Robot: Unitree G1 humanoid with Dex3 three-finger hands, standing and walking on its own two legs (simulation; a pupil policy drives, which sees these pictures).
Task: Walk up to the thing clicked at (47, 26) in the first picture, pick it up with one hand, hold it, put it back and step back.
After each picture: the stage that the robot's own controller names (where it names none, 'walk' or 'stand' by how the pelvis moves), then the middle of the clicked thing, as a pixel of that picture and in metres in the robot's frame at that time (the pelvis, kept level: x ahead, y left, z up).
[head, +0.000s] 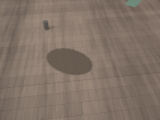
stand; (46, 25) +1.74 +0.51 -0.72
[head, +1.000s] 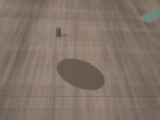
walk; (58, 32) +1.64 +0.25 -0.71
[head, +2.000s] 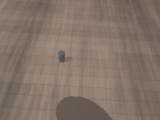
walk; (61, 56) +1.10 +0.20 -0.71
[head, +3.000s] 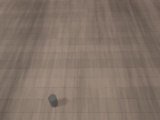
walk; (53, 101) +0.64 +0.27 -0.70
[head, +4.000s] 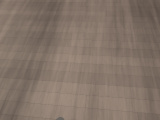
walk; out of the picture +0.41 +0.23 -0.71
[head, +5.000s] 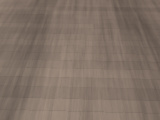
stand; out of the picture +0.32 +0.21 -0.72
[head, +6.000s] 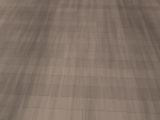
stand; out of the picture +0.32 +0.19 -0.72
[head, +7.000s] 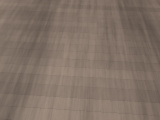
stand; out of the picture +0.32 +0.20 -0.73
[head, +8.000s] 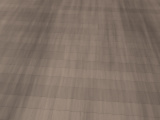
stand; out of the picture +0.32 +0.21 -0.73
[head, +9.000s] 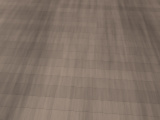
stand; out of the picture +0.31 +0.21 -0.73
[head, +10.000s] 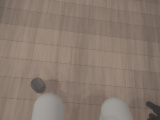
go down; (38, 85) +0.37 +0.22 -0.44
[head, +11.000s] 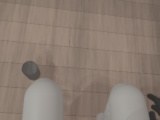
go down; (31, 71) +0.39 +0.24 -0.31
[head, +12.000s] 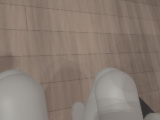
close in; out of the picture +0.37 +0.28 -0.22
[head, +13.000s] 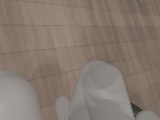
close; out of the picture +0.37 +0.29 -0.21
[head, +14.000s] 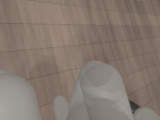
lift; out of the picture +0.36 +0.29 -0.21
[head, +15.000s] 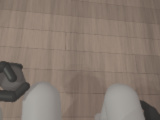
lift; (13, 82) +0.31 +0.24 -0.07
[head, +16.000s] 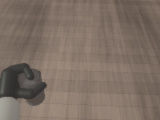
hold; (32, 87) +0.33 +0.18 +0.04
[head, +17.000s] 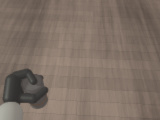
hold; (35, 92) +0.32 +0.17 -0.01
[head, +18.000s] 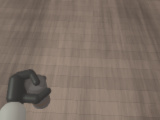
hold; (38, 92) +0.32 +0.17 -0.01
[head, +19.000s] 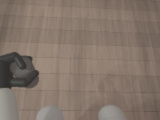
crouch; (26, 73) +0.38 +0.20 -0.07
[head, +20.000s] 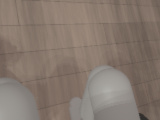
lower; out of the picture +0.40 +0.29 -0.19
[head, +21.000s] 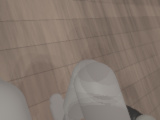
lower; out of the picture +0.39 +0.30 -0.22
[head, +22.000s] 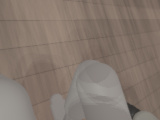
lower; out of the picture +0.39 +0.31 -0.22
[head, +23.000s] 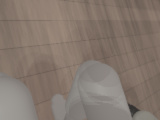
lower; out of the picture +0.38 +0.30 -0.22
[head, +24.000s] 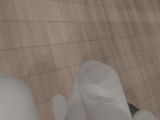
lower; out of the picture +0.38 +0.30 -0.22
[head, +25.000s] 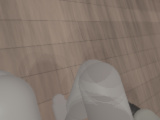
withdraw; out of the picture +0.37 +0.28 -0.22
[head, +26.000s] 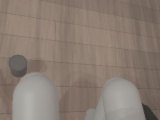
stand; (18, 66) +0.39 +0.25 -0.27
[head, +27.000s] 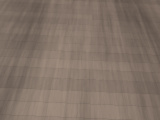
stand; out of the picture +0.33 +0.18 -0.65
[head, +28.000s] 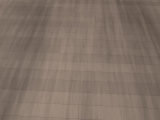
stand; out of the picture +0.34 +0.20 -0.67
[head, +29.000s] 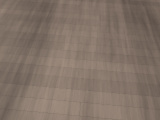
stand; out of the picture +0.34 +0.19 -0.68
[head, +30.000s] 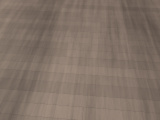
walk; out of the picture +0.35 +0.19 -0.72
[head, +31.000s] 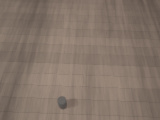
walk; (62, 102) +0.49 +0.16 -0.70
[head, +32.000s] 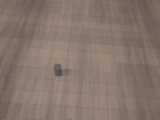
walk; (58, 70) +0.81 +0.19 -0.70
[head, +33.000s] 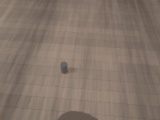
stand; (64, 68) +0.98 +0.20 -0.71
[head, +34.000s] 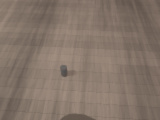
stand; (64, 71) +0.98 +0.20 -0.73
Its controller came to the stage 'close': yes
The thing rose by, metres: 0.70
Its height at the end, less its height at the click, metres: +0.00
